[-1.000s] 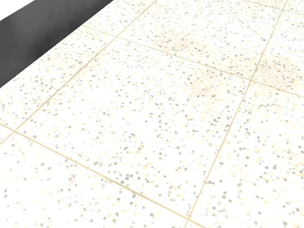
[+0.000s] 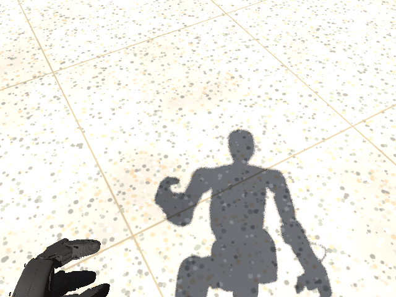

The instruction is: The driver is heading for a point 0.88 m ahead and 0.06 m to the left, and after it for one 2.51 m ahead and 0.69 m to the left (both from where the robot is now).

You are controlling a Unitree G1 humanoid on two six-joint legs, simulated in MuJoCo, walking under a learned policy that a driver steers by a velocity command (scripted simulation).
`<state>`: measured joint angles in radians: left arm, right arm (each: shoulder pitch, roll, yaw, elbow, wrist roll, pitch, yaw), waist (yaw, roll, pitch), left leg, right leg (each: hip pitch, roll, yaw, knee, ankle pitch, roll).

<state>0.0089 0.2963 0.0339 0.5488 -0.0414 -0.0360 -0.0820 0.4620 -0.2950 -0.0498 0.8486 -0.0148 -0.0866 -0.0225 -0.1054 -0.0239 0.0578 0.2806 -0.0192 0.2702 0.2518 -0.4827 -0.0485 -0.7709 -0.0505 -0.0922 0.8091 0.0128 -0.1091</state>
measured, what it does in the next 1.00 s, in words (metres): walks ahead: right foot, then left foot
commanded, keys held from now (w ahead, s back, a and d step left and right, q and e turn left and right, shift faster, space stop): w+e+shift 0.18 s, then w+shift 0.04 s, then w+q+shift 0.78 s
